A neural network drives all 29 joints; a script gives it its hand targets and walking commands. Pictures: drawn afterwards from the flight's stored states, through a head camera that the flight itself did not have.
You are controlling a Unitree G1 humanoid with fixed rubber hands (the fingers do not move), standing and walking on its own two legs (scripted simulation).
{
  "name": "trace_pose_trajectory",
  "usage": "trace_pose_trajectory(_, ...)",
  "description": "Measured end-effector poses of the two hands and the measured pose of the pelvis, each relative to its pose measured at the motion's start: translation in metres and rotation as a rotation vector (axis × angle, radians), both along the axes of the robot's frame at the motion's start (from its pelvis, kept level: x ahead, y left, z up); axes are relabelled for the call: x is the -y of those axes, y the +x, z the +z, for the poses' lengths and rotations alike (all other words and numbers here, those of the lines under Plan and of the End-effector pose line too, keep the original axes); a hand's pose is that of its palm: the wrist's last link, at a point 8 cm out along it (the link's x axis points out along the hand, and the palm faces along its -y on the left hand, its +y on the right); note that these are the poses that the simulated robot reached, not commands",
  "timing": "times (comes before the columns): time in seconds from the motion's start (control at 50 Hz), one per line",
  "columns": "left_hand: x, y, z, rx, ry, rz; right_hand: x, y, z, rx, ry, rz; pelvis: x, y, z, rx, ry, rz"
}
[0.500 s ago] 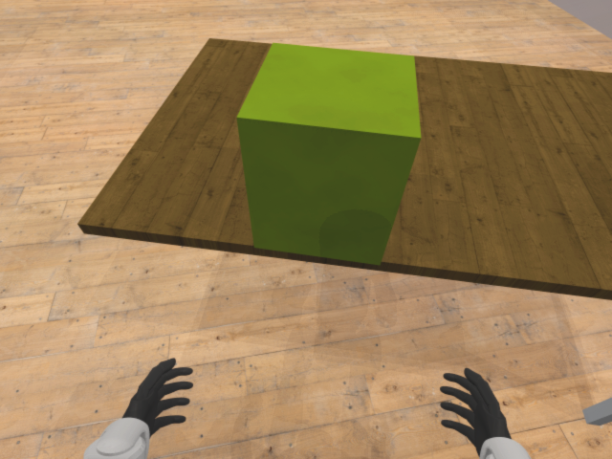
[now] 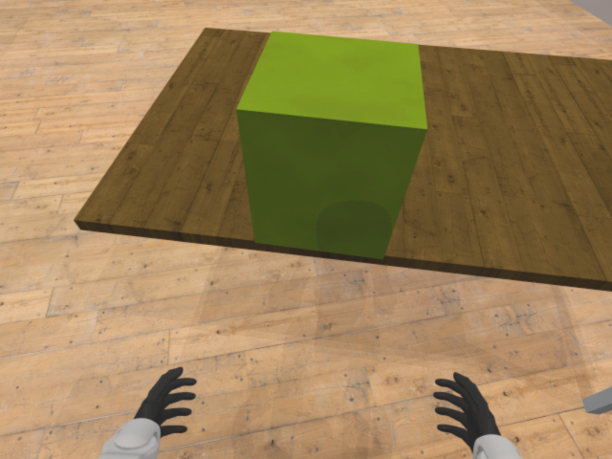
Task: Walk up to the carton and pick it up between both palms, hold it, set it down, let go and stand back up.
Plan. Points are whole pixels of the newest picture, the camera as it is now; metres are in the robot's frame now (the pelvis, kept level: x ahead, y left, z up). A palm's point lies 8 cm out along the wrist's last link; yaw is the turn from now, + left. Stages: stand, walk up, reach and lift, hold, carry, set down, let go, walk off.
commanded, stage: let go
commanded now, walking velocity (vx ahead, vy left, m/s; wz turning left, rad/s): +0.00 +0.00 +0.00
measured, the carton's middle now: (330, 150) +0.51 +0.01 +0.11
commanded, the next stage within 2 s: stand in 0.16 s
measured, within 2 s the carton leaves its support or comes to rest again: neither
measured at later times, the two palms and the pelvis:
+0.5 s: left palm out of the picture +0.10 +0.25 -0.12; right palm out of the picture +0.13 -0.26 -0.14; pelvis +0.08 +0.00 -0.01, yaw -4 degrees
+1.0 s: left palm out of the picture +0.08 +0.24 -0.17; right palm out of the picture +0.12 -0.24 -0.16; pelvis +0.14 +0.01 -0.03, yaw -6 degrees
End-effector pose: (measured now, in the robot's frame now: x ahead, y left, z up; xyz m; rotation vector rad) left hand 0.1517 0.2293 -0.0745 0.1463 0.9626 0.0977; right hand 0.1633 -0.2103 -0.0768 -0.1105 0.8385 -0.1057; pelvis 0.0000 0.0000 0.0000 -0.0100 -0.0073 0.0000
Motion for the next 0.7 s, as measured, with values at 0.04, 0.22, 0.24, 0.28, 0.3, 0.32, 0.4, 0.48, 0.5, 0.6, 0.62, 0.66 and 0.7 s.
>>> trace_pose_trajectory(0.04, 0.001, 0.001, -0.005, -0.039, 0.002, -0.003, 0.001, 0.0, -0.004, -0.026, -0.005, -0.003, -0.001, 0.0, 0.0, 0.001, 0.0, -0.001)
trace_pose_trajectory(0.22, 0.003, 0.013, -0.016, -0.06, 0.037, -0.042, 0.011, 0.002, -0.016, -0.079, -0.054, 0.012, -0.003, 0.008, -0.002, -0.042, -0.001, -0.012)
trace_pose_trajectory(0.24, 0.0, 0.007, -0.02, -0.082, 0.057, -0.048, 0.016, -0.001, -0.019, -0.084, -0.076, 0.004, -0.004, 0.012, -0.003, -0.052, 0.001, -0.022)
trace_pose_trajectory(0.28, -0.011, -0.011, -0.029, -0.087, 0.094, -0.062, 0.03, -0.011, -0.03, -0.112, -0.104, -0.033, -0.004, 0.022, -0.007, -0.066, 0.011, -0.04)
trace_pose_trajectory(0.3, -0.016, -0.022, -0.034, -0.11, 0.113, -0.059, 0.036, -0.016, -0.036, -0.132, -0.113, -0.047, -0.004, 0.028, -0.009, -0.072, 0.02, -0.048)
trace_pose_trajectory(0.32, -0.022, -0.033, -0.038, -0.131, 0.131, -0.052, 0.042, -0.02, -0.043, -0.153, -0.113, -0.06, -0.002, 0.035, -0.012, -0.079, 0.031, -0.053)
trace_pose_trajectory(0.4, -0.029, -0.061, -0.043, -0.206, 0.159, -0.016, 0.054, -0.033, -0.063, -0.262, -0.102, -0.064, 0.001, 0.057, -0.016, -0.095, 0.016, -0.061)
trace_pose_trajectory(0.48, -0.026, -0.059, -0.048, -0.252, 0.145, 0.005, 0.052, -0.037, -0.066, -0.32, -0.084, -0.075, 0.002, 0.073, -0.015, -0.109, 0.019, -0.073)
trace_pose_trajectory(0.5, -0.023, -0.055, -0.05, -0.257, 0.14, 0.003, 0.052, -0.037, -0.066, -0.33, -0.08, -0.084, 0.003, 0.076, -0.014, -0.107, 0.023, -0.074)
trace_pose_trajectory(0.6, -0.012, -0.03, -0.047, -0.249, 0.111, -0.014, 0.049, -0.042, -0.056, -0.365, -0.065, -0.155, 0.003, 0.094, -0.002, -0.085, 0.015, -0.099)
trace_pose_trajectory(0.62, -0.011, -0.024, -0.045, -0.244, 0.108, -0.02, 0.047, -0.043, -0.053, -0.366, -0.062, -0.167, 0.003, 0.098, 0.001, -0.08, 0.018, -0.098)
trace_pose_trajectory(0.66, -0.009, -0.011, -0.042, -0.229, 0.102, -0.029, 0.045, -0.046, -0.048, -0.372, -0.054, -0.185, 0.004, 0.106, 0.005, -0.075, 0.025, -0.102)
trace_pose_trajectory(0.7, -0.005, 0.001, -0.042, -0.216, 0.099, -0.042, 0.043, -0.05, -0.048, -0.384, -0.05, -0.198, 0.005, 0.112, 0.007, -0.074, 0.032, -0.113)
